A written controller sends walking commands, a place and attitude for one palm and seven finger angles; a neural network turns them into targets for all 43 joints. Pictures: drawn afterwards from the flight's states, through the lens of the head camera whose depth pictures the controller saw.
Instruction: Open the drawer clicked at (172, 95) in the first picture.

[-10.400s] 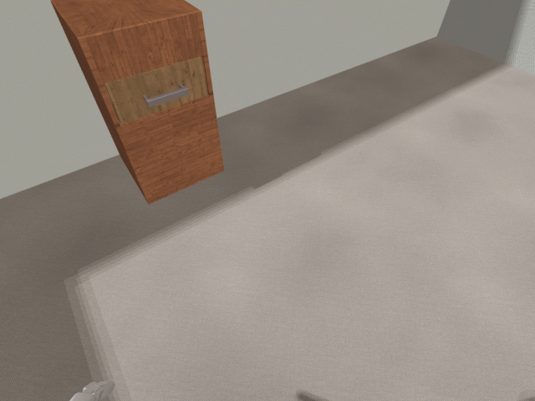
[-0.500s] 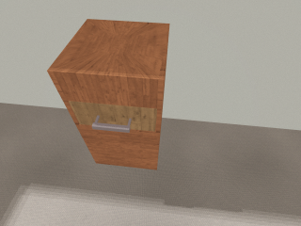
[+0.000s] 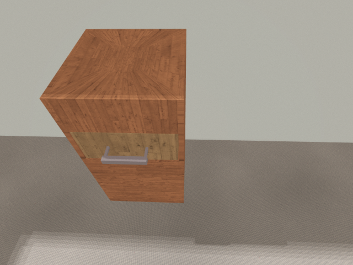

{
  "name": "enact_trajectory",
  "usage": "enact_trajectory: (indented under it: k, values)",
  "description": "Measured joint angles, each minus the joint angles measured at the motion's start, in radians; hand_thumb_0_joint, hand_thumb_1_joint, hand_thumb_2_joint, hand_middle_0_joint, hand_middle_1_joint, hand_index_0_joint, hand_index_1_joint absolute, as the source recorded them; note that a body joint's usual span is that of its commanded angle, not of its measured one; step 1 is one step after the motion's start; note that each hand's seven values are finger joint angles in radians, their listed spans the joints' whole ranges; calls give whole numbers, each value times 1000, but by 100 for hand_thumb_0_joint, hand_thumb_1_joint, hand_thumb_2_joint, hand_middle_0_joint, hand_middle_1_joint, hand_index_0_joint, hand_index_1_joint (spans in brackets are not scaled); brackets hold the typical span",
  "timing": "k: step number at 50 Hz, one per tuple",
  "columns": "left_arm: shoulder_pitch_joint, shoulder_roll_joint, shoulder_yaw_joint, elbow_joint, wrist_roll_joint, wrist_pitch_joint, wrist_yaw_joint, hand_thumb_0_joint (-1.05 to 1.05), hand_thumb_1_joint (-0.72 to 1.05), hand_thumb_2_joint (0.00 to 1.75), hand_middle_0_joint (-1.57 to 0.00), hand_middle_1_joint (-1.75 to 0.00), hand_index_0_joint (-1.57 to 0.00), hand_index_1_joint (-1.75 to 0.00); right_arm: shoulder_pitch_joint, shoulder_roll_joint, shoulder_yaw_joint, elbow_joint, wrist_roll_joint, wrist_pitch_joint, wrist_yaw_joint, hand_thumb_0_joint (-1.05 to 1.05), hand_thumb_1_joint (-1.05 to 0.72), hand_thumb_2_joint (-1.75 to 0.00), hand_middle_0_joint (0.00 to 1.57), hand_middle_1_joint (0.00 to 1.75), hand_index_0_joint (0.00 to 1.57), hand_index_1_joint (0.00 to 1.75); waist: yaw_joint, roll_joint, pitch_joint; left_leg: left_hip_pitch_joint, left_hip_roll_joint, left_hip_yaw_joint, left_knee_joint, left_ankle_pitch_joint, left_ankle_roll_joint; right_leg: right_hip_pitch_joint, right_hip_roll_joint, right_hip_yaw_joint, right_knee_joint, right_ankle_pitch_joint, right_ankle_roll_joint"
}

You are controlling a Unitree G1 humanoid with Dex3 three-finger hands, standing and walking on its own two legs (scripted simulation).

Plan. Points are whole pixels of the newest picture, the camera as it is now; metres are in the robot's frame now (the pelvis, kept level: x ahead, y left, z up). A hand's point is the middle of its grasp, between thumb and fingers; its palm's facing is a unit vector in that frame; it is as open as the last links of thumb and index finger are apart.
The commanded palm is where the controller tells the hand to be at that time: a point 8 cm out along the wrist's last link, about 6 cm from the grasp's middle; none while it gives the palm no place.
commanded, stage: come to a stop and stand still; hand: left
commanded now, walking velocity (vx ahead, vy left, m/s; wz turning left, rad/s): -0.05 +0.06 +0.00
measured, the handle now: (125, 154) +0.51 +0.23 -0.20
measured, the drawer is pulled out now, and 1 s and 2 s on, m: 0.00 0.00 0.00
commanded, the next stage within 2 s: look again from close up in 0.42 s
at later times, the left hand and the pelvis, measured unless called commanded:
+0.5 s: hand out of the picture -0.02 +0.16 -0.16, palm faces +0.05 -0.97 -0.22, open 7.3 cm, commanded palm none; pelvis -0.02 -0.02 +0.01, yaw +1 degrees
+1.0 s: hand out of the picture +0.00 +0.21 -0.16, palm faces +0.03 -0.98 -0.20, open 7.3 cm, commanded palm none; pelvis -0.01 +0.04 +0.01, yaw +0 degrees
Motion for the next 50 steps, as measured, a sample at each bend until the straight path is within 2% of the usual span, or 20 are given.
enact_trajectory:
  k: [5,10,23,27,29,34,38,50]
  values:
    - [-10,-4,-1,-7,2,5,0,0,92,90,-20,-30,-20,-30,-10,-8,-3,-3,-3,6,2,0,-92,-90,20,30,20,30,8,9,8,-5,12,2,-3,15,-5,0,12,0,-18,24,-7]
    - [5,-5,-5,7,4,2,-2,0,93,90,-20,-30,-20,-30,-5,-13,-4,-4,-5,8,9,0,-91,-90,20,30,20,30,1,19,-6,-7,18,-8,-17,34,-11,6,18,-10,-44,45,-17]
    - [74,-20,-20,74,0,-14,-8,0,93,90,-20,-30,-20,-30,67,12,21,55,-6,-4,16,0,-91,-90,20,30,20,30,8,22,-35,29,33,-27,-90,75,-22,60,38,-29,-145,94,-27]
    - [100,-42,-34,66,7,-35,9,0,92,90,-20,-30,-20,-30,65,-1,11,22,1,12,27,0,-91,-90,20,30,20,30,11,38,-19,-53,44,-55,102,-55,1,46,53,-29,-153,108,-24]
    - [110,-50,-37,63,10,-33,6,0,91,90,-20,-30,-20,-30,65,-10,5,1,0,11,31,0,-91,-90,20,30,20,30,4,45,-22,-73,43,-61,154,-70,10,37,55,-29,-147,107,-27]
    - [107,-42,-34,70,9,-28,7,1,91,90,-20,-30,-20,-30,74,-15,6,-13,-1,-12,26,0,-91,-90,20,30,19,30,-6,48,-43,-9,31,-59,33,-22,13,23,48,-40,-105,79,-9]
    - [92,-21,-32,76,1,-26,6,1,92,90,-20,-30,-20,-30,79,3,23,-4,-6,-29,20,0,-91,-90,20,30,19,30,8,15,-57,29,7,-39,-3,-17,18,43,25,-19,-107,75,11]
    - [74,-15,-43,85,-3,-25,0,0,92,90,-20,-30,-20,-30,62,2,48,30,-5,-37,13,0,-92,-90,20,30,20,30,15,18,-42,84,-34,-16,-74,4,54,73,-11,8,-129,77,47]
